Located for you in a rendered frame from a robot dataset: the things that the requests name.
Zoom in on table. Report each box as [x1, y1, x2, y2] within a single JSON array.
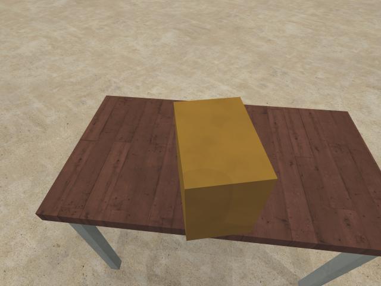
[[35, 95, 381, 286]]

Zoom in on carton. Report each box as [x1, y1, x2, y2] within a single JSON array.
[[173, 97, 277, 241]]

